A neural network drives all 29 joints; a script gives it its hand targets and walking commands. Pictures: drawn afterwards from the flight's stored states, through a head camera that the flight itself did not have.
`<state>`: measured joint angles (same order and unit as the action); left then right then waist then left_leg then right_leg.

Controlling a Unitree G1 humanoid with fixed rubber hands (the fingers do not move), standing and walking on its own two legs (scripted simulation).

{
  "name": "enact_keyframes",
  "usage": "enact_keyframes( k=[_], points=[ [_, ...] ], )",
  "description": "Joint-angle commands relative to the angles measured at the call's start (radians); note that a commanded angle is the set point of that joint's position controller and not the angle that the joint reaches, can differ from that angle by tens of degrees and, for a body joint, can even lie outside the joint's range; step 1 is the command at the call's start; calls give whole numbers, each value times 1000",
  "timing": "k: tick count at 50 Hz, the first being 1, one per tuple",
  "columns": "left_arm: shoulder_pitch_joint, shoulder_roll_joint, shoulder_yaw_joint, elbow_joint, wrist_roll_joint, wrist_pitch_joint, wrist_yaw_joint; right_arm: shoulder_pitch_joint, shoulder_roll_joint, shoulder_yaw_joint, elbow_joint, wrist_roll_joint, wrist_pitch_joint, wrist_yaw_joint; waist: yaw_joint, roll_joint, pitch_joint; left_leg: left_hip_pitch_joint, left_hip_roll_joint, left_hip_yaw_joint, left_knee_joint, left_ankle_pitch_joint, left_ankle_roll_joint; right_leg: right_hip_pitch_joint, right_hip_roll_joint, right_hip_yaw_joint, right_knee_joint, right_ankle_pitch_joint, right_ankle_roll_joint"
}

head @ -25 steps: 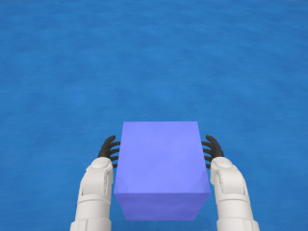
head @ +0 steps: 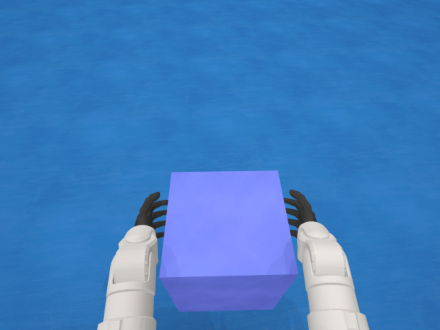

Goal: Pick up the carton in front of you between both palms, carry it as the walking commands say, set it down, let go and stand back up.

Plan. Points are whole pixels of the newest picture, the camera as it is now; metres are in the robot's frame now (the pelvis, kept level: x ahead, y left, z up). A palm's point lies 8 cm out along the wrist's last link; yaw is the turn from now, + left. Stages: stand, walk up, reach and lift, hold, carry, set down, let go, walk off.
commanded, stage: hold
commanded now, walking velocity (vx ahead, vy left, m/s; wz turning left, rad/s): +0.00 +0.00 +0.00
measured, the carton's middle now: (225, 245) +0.30 +0.02 -0.05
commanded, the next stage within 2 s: set down in 0.06 s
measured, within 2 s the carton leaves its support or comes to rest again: neither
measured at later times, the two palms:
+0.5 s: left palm (158, 229) +0.33 +0.17 -0.05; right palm (293, 235) +0.33 -0.13 -0.05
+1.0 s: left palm (175, 246) +0.38 +0.16 -0.22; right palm (281, 246) +0.39 -0.14 -0.22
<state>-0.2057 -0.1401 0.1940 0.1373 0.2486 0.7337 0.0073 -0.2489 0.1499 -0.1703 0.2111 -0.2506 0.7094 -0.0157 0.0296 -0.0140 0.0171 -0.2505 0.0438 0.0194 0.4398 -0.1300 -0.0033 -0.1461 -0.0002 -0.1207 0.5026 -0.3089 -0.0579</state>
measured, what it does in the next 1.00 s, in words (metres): lowers itself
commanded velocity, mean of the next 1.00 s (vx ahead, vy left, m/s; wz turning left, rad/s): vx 0.00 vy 0.00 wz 0.00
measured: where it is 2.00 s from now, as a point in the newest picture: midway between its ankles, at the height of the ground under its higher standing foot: outside the picture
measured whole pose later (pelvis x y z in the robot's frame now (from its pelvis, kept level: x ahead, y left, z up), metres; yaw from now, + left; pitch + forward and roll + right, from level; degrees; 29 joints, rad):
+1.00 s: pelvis -0.05 +0.04 -0.15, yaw -9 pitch +38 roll +1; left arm -0.74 -0.19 0.56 0.43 0.29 0.32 0.05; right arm -0.91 0.02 -0.42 0.71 -0.28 0.29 0.03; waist 0.06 -0.05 -0.13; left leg -1.58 0.01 -0.02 1.27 -0.36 -0.03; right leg -1.53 0.06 0.04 1.35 -0.48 -0.01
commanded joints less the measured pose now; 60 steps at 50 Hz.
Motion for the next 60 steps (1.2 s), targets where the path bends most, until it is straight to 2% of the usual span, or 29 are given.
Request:
enact_keyframes(
  k=[1,2,3,4,5,7,10,13,17,20,22,25,29,31,33,36,39,42,45,51,60],
  points=[
    [-529,-852,-593,-114,-281,-67,-244,-382,888,458,-66,188,-67,180,-73,-51,-311,161,-151,-103,-18,200,23,205,23,262,-124,582,43],
    [-529,-868,-600,-106,-278,-70,-243,-408,910,474,-72,204,-71,181,-70,-33,-309,197,-156,-88,-19,178,23,182,27,256,-138,527,47],
    [-538,-868,-593,-95,-273,-73,-245,-423,915,485,-65,208,-70,183,-53,-38,-296,175,-153,-91,-28,137,22,189,30,250,-146,449,47],
    [-539,-877,-584,-86,-265,-73,-244,-454,923,504,-74,221,-68,191,-36,-20,-282,158,-157,-86,-31,125,20,191,29,249,-143,446,50],
    [-539,-889,-559,-65,-244,-75,-233,-515,935,527,-77,243,-70,205,-7,-18,-290,199,-160,-85,-30,109,25,147,32,243,-147,388,57],
    [-548,-903,-489,8,-201,-76,-211,-598,918,530,-17,251,-76,237,49,-7,-234,193,-154,-79,-33,38,26,83,41,231,-147,232,55],
    [-607,-935,-373,148,-138,-87,-195,-731,888,462,121,222,-108,286,83,5,-160,217,-146,-65,-23,-64,22,-52,47,214,-146,10,40],
    [-706,-957,-260,288,-79,-115,-195,-832,871,325,294,155,-169,317,69,14,-121,242,-138,-57,11,-139,14,-201,52,207,-120,-106,15],
    [-799,-901,-95,404,14,-179,-169,-860,759,72,489,7,-253,307,26,39,-91,157,-119,-73,58,-176,2,-323,85,193,-28,-105,-8],
    [-828,-815,-17,408,62,-254,-138,-847,633,-60,540,-89,-322,281,7,39,-119,70,-120,-77,114,-106,-9,-412,102,186,47,-55,-13],
    [-840,-778,2,404,77,-315,-120,-843,576,-93,560,-124,-376,267,-1,34,-182,14,-123,-78,166,-35,-19,-467,111,180,101,-13,-11],
    [-849,-795,-49,399,58,-419,-100,-839,558,-52,564,-113,-469,261,-21,29,-322,-50,-130,-88,255,73,-28,-544,129,169,191,56,-6],
    [-917,-871,-191,388,-7,-547,-83,-911,623,97,536,-36,-579,272,-38,13,-594,-85,-143,-106,389,201,-32,-673,149,154,320,134,6],
    [-972,-899,-279,333,-47,-582,-73,-965,657,194,471,19,-607,278,-34,7,-806,-58,-146,-111,476,289,-33,-745,159,147,390,181,17],
    [-1014,-905,-357,264,-90,-594,-60,-1018,674,285,394,83,-615,277,-14,9,-1032,-15,-151,-110,560,379,-33,-811,167,142,460,223,22],
    [-1037,-898,-432,196,-125,-577,-53,-1066,706,372,334,154,-593,271,25,-1,-1214,-73,-162,-80,648,413,-39,-873,176,141,538,255,35],
    [-1030,-907,-415,209,-117,-532,-75,-1064,761,379,362,159,-540,275,54,-27,-1170,-277,-176,-40,682,276,-41,-899,176,144,581,205,50],
    [-1057,-911,-349,277,-94,-481,-121,-1067,815,324,448,124,-484,288,52,-47,-1022,-497,-185,-11,704,92,-36,-989,171,143,600,83,56],
    [-1105,-902,-281,337,-75,-441,-166,-1081,831,259,522,92,-444,290,49,-53,-950,-642,-187,8,742,12,-31,-1061,168,144,625,27,55],
    [-1191,-859,-211,397,-73,-432,-210,-1157,824,208,573,85,-438,261,65,-63,-995,-846,-194,27,852,25,-32,-1141,173,147,721,58,63],
    [-1326,-807,-235,389,-143,-446,-211,-1319,798,286,504,158,-455,193,97,-77,-1235,-1034,-198,55,1022,82,-43,-1139,187,145,897,171,80]
  ],
)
